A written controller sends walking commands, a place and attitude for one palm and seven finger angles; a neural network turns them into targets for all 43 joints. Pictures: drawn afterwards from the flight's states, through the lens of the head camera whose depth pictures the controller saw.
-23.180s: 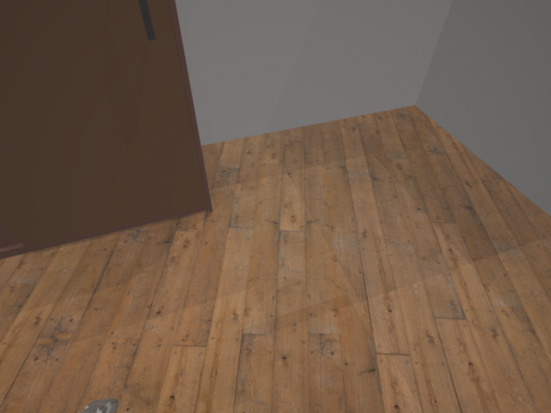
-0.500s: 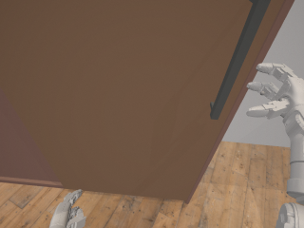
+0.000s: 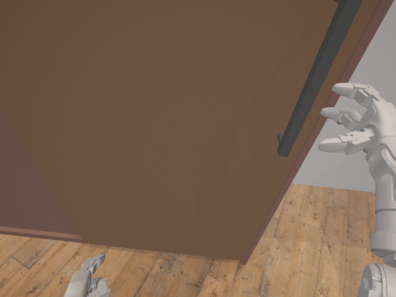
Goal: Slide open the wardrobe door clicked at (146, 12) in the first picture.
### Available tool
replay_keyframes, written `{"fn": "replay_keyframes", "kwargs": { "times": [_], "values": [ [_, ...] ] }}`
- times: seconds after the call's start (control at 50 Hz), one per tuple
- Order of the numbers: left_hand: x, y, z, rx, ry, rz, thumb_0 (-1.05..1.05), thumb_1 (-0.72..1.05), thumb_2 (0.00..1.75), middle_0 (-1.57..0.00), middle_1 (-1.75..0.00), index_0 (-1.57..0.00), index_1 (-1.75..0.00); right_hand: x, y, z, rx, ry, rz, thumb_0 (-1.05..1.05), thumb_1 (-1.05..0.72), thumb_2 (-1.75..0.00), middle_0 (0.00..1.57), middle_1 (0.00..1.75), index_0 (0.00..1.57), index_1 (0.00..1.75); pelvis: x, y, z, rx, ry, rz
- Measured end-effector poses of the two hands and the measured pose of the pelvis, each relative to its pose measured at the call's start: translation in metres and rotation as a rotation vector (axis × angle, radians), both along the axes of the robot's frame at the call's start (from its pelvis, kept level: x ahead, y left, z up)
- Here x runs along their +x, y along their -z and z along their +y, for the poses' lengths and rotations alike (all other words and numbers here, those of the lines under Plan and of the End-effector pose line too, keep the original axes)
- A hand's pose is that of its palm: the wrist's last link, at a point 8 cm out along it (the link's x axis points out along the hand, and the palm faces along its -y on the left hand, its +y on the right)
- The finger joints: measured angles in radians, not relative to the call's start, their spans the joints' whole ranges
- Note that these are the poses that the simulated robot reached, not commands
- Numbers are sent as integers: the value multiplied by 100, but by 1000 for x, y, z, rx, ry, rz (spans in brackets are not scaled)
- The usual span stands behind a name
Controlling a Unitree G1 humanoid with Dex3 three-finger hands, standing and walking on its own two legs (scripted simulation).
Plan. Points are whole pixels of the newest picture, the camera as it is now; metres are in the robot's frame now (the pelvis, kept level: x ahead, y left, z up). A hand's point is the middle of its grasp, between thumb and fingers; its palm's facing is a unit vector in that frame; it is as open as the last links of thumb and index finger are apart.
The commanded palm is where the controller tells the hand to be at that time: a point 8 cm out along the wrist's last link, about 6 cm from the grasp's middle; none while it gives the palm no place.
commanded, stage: move the hooked fingers beside the handle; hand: right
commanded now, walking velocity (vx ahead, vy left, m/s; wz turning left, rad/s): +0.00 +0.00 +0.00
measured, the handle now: (306, 88) +0.45 -0.17 +0.25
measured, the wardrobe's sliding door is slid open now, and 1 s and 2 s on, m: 0.00 0.00 0.00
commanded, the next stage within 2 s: none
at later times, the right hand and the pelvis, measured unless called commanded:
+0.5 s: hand (349, 125) +0.36 -0.23 +0.23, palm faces +0.08 +1.00 -0.02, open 14.0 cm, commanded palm +0.34 -0.28 +0.23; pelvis +0.00 +0.01 +0.00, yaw -1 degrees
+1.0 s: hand (341, 127) +0.37 -0.23 +0.22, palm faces +0.08 +1.00 -0.02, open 14.0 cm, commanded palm +0.34 -0.27 +0.23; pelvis +0.00 +0.00 +0.00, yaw +1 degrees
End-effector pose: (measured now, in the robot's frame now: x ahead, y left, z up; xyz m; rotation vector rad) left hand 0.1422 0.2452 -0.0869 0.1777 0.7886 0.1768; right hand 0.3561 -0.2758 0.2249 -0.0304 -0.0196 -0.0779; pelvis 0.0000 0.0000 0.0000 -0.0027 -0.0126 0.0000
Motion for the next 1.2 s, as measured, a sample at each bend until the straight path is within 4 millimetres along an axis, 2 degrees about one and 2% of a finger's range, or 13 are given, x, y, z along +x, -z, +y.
{"fn": "replay_keyframes", "kwargs": {
  "times": [0.18,0.32,0.42,0.5,0.58,0.7,0.84,1.02,1.1,1.2],
  "values": [
    [4,-1,5,-3,-10,-15,1,91,90,-20,-30,-20,-30,7,-9,14,18,-36,-23,-1,50,-30,30,120,30,120,1,0,3,-4,-5,6],
    [9,-4,7,-19,-13,-39,1,91,90,-20,-30,-20,-30,-3,0,1,18,16,-1,-1,50,-30,30,120,30,120,5,0,6,-8,-13,5],
    [14,-6,7,-6,8,-41,1,91,90,-20,-30,-20,-30,-17,-3,-8,8,27,-35,-1,50,-30,30,120,30,120,4,1,8,-6,-3,-4],
    [19,-6,6,4,26,-48,1,91,90,-20,-30,-20,-30,-19,-7,-6,3,-1,-39,-1,50,-30,30,120,30,120,0,1,7,-2,9,-6],
    [21,-7,3,4,30,-57,1,91,90,-20,-30,-20,-30,-13,-3,-1,13,-27,0,-1,50,-30,30,120,30,120,-3,2,6,0,16,0],
    [14,-6,-1,-5,21,-57,1,91,90,-20,-30,-20,-30,-1,-1,7,18,-26,6,-1,50,-30,30,120,30,120,-6,1,4,0,9,6],
    [-1,0,-2,-18,-1,-26,1,90,90,-20,-30,-20,-30,2,-18,11,13,-30,-65,-1,50,-30,30,120,30,120,-3,1,2,-2,-5,1],
    [-7,1,2,-12,-14,-8,1,90,90,-20,-30,-20,-30,-12,7,-2,4,1,14,-1,50,-30,30,120,30,120,-1,0,0,-2,-10,-4],
    [0,-3,0,6,13,-21,1,91,90,-20,-30,-20,-30,-21,-3,4,-2,-11,-68,-2,50,-30,30,120,30,120,-3,0,0,0,-2,-14],
    [13,-8,-5,4,30,-55,1,91,90,-20,-30,-20,-30,-18,-19,5,7,-23,-82,-1,50,-30,30,120,30,120,-6,0,0,2,6,-15]
  ]
}}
